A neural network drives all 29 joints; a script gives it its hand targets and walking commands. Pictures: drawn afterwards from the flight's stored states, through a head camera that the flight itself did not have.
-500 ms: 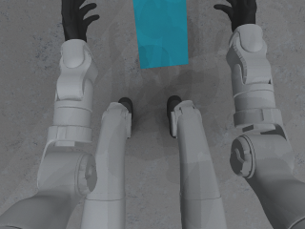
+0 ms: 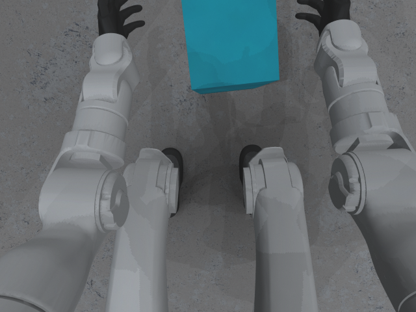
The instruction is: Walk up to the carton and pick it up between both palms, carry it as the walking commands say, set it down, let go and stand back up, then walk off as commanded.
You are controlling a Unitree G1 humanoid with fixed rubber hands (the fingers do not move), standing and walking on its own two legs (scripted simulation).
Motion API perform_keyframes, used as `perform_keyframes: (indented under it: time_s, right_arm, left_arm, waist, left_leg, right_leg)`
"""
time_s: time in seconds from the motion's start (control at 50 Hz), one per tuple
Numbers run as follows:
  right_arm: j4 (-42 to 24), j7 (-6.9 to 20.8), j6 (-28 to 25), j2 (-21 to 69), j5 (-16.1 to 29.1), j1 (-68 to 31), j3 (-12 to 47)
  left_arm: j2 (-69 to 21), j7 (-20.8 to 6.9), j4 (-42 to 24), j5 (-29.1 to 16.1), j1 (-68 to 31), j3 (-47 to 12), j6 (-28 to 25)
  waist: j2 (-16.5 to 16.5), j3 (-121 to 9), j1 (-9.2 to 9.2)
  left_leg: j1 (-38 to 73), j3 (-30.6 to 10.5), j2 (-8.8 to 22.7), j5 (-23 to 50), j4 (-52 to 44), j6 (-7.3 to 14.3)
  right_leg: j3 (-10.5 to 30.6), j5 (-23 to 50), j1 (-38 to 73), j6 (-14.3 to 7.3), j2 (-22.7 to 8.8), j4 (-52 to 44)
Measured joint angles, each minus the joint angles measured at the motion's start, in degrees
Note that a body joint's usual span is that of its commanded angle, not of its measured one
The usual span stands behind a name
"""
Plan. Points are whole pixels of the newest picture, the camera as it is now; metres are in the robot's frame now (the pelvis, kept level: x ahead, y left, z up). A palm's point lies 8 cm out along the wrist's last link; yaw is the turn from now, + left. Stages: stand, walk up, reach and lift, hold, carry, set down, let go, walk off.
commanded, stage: reach and lift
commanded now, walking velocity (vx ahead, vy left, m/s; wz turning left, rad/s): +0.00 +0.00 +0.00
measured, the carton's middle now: (225, 35) +0.53 -0.05 -0.31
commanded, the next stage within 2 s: none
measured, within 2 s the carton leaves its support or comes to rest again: leaves its support in 1.88 s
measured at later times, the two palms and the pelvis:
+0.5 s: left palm (142, 29) +0.54 +0.10 -0.24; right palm (302, 32) +0.52 -0.19 -0.27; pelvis +0.01 -0.01 -0.07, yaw +0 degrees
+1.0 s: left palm (144, 25) +0.55 +0.10 -0.25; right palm (294, 28) +0.53 -0.18 -0.27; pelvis +0.01 +0.00 -0.08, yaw +0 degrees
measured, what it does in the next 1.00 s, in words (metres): lowers itself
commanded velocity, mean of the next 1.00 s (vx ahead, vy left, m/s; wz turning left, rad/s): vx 0.00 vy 0.00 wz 0.00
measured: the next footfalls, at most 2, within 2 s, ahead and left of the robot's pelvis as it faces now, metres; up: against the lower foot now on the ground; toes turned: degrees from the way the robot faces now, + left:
none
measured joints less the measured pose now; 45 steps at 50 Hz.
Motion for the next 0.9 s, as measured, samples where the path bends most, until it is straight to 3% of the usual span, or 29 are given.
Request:
perform_keyframes:
  time_s: [0.08,0.14,0.18,0.22,0.26,0.34,0.44,0.52,0.6,0.66,0.72,0.78,0.86,0.9]
  right_arm:
    - [-6.4,-1.8,0.6,-3.1,4.9,-7.5,5.4]
    - [-9.6,-3.7,2.7,-3.3,8.0,-6.8,9.3]
    - [-11.5,-5.6,4.6,-3.6,9.1,-5.9,9.9]
    - [-13.1,-5.9,5.3,-4.0,8.3,-5.0,8.9]
    - [-10.7,-5.4,4.3,-4.0,6.9,-5.8,8.0]
    - [1.4,-2.5,2.0,-1.4,4.0,-7.7,7.6]
    - [7.3,-0.8,-2.7,0.2,5.0,-6.3,6.3]
    - [7.5,-1.3,-4.5,0.2,5.6,-3.7,5.8]
    - [4.7,-1.7,-4.8,-1.6,7.6,-4.9,9.5]
    - [1.6,-2.4,-5.8,-3.4,8.3,-7.8,9.5]
    - [3.4,-2.0,-5.7,-3.3,9.7,-8.9,9.7]
    - [7.0,-0.4,-4.8,-3.4,10.4,-9.5,10.3]
    - [7.7,0.0,-4.8,-4.5,9.6,-9.1,8.1]
    - [6.3,-0.1,-5.3,-4.5,10.2,-8.6,8.8]
  left_arm:
    - [4.5,0.0,-3.8,-6.5,-7.2,-2.8,0.0]
    - [7.2,0.3,-4.1,-11.5,-7.5,-8.9,3.0]
    - [7.4,1.2,-7.0,-12.9,-6.6,-9.3,4.4]
    - [7.4,1.5,-8.5,-13.9,-6.1,-9.0,4.0]
    - [7.3,0.6,-5.0,-14.1,-7.1,-8.7,3.0]
    - [5.4,-2.6,8.1,-10.8,-8.3,-6.4,0.8]
    - [1.9,-4.1,13.1,-5.1,-9.0,-4.5,-3.3]
    - [1.9,-3.0,12.3,-2.7,-9.9,-1.6,-6.9]
    - [6.7,-2.7,11.6,-6.2,-9.4,-3.8,-8.3]
    - [10.5,-3.1,10.6,-11.5,-8.3,-8.7,-7.6]
    - [11.0,-3.4,9.4,-16.2,-5.5,-15.2,-6.0]
    - [10.5,-3.1,6.0,-16.8,-4.3,-20.0,-4.6]
    - [8.8,-1.9,1.4,-15.4,-6.9,-17.5,-5.0]
    - [8.3,-2.2,2.6,-15.6,-9.5,-16.6,-5.6]
  waist:
    - [0.0,20.2,0.22]
    - [1.1,19.0,1.13]
    - [1.3,18.5,1.83]
    - [1.2,18.3,1.93]
    - [1.3,18.0,1.42]
    - [-0.1,12.0,-0.55]
    - [-1.0,7.9,-0.60]
    - [-1.3,9.1,0.82]
    - [-1.5,13.9,1.23]
    - [-0.6,18.2,0.49]
    - [0.1,18.0,0.30]
    - [0.9,17.9,0.85]
    - [2.1,17.8,1.14]
    - [2.5,17.8,0.66]
  left_leg:
    - [6.8,-0.3,0.1,-0.4,2.9,-0.7]
    - [2.5,-0.9,-0.4,-0.6,5.4,-1.5]
    - [1.6,-1.0,-0.3,-1.7,7.7,-1.9]
    - [2.0,-0.8,-0.3,-3.0,9.9,-2.0]
    - [2.6,-0.8,-0.5,-3.9,11.4,-2.1]
    - [-0.6,-0.9,-0.5,-4.6,12.6,-2.2]
    - [-4.2,-1.6,-0.1,-5.3,13.8,-2.2]
    - [-4.3,-1.7,-0.5,-6.2,15.6,-2.5]
    - [-2.5,-1.7,-0.7,-6.9,17.3,-2.5]
    - [-1.7,-1.9,-1.6,-6.4,18.0,-2.3]
    - [-2.8,-2.3,-2.1,-6.1,18.7,-2.0]
    - [-2.7,-2.1,-2.2,-6.4,19.2,-1.7]
    - [-2.7,-1.2,-2.5,-5.9,19.2,-1.3]
    - [-2.9,-1.1,-2.6,-5.5,19.2,-1.0]
  right_leg:
    - [-0.4,-0.1,6.4,-0.7,0.3,3.1]
    - [-1.2,-0.4,2.0,-1.3,0.1,5.7]
    - [-1.4,-1.2,0.9,-1.5,0.3,8.0]
    - [-1.3,-2.3,1.0,-1.6,0.4,10.4]
    - [-1.4,-3.4,1.6,-1.7,0.2,12.0]
    - [-1.6,-4.0,-1.6,-1.7,0.3,13.1]
    - [-2.3,-4.1,-5.2,-1.6,0.6,13.7]
    - [-2.5,-5.2,-5.3,-1.8,0.3,15.7]
    - [-2.5,-5.9,-3.4,-1.8,0.3,17.3]
    - [-2.8,-6.2,-1.7,-1.5,-0.6,17.8]
    - [-3.2,-6.5,-2.0,-1.3,-1.2,18.1]
    - [-2.9,-6.8,-1.6,-0.9,-1.2,18.4]
    - [-2.0,-6.9,-1.5,-0.3,-1.4,18.8]
    - [-1.9,-6.6,-1.5,-0.1,-1.5,18.8]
